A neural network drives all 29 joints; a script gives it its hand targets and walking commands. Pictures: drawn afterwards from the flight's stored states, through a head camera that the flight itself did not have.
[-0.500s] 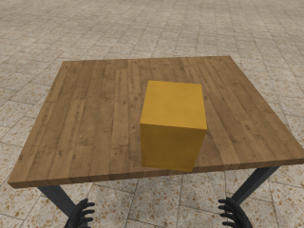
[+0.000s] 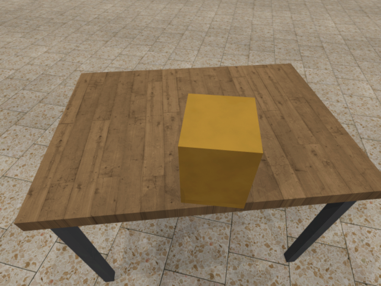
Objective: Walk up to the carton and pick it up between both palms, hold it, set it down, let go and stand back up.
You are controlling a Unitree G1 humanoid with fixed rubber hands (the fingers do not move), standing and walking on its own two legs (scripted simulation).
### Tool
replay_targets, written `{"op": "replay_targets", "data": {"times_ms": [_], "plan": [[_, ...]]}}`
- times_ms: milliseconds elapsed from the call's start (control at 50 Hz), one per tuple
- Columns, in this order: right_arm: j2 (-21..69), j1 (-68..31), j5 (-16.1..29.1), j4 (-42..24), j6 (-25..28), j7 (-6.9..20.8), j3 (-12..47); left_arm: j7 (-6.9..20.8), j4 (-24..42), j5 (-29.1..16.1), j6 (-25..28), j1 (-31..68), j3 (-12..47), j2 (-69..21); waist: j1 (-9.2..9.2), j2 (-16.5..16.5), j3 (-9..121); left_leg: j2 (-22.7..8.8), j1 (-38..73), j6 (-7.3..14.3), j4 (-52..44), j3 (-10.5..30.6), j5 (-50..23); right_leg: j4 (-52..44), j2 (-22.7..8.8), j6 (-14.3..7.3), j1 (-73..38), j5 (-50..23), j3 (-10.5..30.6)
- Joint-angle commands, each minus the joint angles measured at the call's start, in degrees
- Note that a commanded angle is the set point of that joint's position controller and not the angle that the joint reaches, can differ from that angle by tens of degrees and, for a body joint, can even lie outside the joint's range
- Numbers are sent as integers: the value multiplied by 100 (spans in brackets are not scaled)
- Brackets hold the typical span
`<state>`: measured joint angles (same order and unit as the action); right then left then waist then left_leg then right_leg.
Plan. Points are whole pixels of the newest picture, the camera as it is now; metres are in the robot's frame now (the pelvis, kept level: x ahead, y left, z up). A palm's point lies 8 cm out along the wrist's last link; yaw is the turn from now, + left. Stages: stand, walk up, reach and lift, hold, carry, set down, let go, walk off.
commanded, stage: stand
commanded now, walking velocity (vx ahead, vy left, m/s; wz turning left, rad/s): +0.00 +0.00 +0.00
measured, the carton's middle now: (216, 152) +0.42 -0.06 +0.04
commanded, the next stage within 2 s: none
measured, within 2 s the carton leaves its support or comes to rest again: neither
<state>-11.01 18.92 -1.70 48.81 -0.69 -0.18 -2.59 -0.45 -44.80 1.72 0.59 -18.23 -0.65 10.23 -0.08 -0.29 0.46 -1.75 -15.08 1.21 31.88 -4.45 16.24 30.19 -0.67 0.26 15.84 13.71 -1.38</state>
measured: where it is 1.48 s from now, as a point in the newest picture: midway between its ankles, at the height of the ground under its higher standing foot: outside the picture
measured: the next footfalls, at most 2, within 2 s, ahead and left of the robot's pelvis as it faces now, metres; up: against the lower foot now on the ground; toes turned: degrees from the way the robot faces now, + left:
none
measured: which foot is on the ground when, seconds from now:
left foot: down 0.00-1.00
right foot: down 0.00-1.00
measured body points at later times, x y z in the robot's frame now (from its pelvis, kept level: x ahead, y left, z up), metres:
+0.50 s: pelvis +0.00 +0.00 +0.01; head -0.01 +0.00 +0.46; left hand +0.01 +0.22 -0.15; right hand +0.00 -0.23 -0.15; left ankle +0.01 +0.11 -0.73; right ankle +0.03 -0.13 -0.73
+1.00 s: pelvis +0.00 +0.00 +0.01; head -0.01 +0.00 +0.46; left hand -0.02 +0.20 -0.15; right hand -0.03 -0.21 -0.16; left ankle +0.01 +0.11 -0.73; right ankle +0.03 -0.13 -0.73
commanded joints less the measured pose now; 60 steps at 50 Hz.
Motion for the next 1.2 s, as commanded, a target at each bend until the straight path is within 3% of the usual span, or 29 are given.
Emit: {"op": "replay_targets", "data": {"times_ms": [0, 160, 420, 660, 780, 880, 900, 920, 960, 980, 1000, 1080, 1100, 1120, 1180], "plan": [[-593, 202, 16, -126, 35, -60, -128, -45, 118, 22, 62, -353, -160, 520, -46, -132, -610, -481, -620, 321, -1326, 819, 974, -654, -266, -256, 302, 35, 469], [-513, 328, 43, 261, 150, -56, -122, -65, -255, -19, 156, -315, -163, 466, 47, 158, -124, -412, -135, 283, -1104, 719, 343, -861, -341, -242, 295, 17, 558], [-244, 448, 59, 896, 186, -104, -20, -90, -973, -51, 123, -596, -124, 251, -2, -80, -319, -436, -212, 182, -1297, 687, 126, -910, -357, -224, 101, -274, 513], [-83, 569, 68, 1310, 183, -138, 55, -121, -1469, -73, 108, -617, -64, 82, 32, 72, -461, -396, -57, 118, -1257, 601, -70, -1036, -373, -190, 85, -262, 519], [-54, 446, 47, 1398, 158, -146, 63, -154, -1602, -47, 97, -573, -46, 99, 0, -40, -500, -341, 28, 176, -1220, 594, -63, -1137, -335, -207, 145, -169, 546], [42, 549, 31, 1502, 168, -158, 89, -189, -1718, -65, 97, -516, -49, 94, 88, 31, -374, -375, 214, 182, -1172, 599, -278, -1150, -375, -222, 51, -257, 551], [13, 561, 51, 1495, 165, -154, 80, -176, -1775, -76, 87, -562, -45, 119, 88, 196, -388, -370, 162, 154, -1162, 589, -293, -1168, -329, -218, 100, -249, 546], [-9, 513, 46, 1493, 164, -162, 87, -172, -1778, -83, 80, -560, 7, -71, 46, -28, -425, -377, 158, 152, -1174, 580, -292, -1154, -372, -253, 65, -286, 571], [76, 501, 53, 1543, 158, -176, 119, -181, -1798, -65, 83, -541, -18, -19, 33, -2, -473, -365, 64, 181, -1259, 589, -271, -1101, -384, -261, -57, -300, 576], [84, 485, 55, 1553, 154, -176, 126, -180, -1820, -73, 76, -532, -25, 36, 36, 174, -525, -395, 92, 164, -1232, 610, -365, -1103, -367, -256, -4, -268, 556], [-34, 484, 34, 1565, 158, -183, 109, -174, -1834, -65, 75, -537, 14, -79, 23, -100, -554, -380, 160, 151, -1248, 581, -323, -1142, -357, -238, 142, -239, 577], [-3, 492, 49, 1591, 136, -179, 137, -179, -1948, -83, 42, -709, 45, -79, -35, -32, -687, -459, -42, 168, -1455, 725, 11, -997, -257, -172, 19, -359, 444], [-2, 510, 56, 1577, 133, -178, 134, -172, -1903, -43, 35, -592, 26, 19, 31, -37, -590, -461, -88, 166, -1498, 735, 252, -1012, -284, -186, -4, -214, 415], [-154, 530, 49, 1618, 129, -180, 117, -175, -1885, -57, 21, -623, 33, 9, -13, -187, -595, -440, -249, 167, -1593, 804, 459, -991, -267, -162, -148, -122, 391], [-44, 385, 71, 1542, 125, -179, 122, -185, -1987, -57, 28, -748, 75, -76, -38, -139, -778, -438, -9, 171, -1561, 731, 305, -1045, -294, -146, 164, -176, 482]]}}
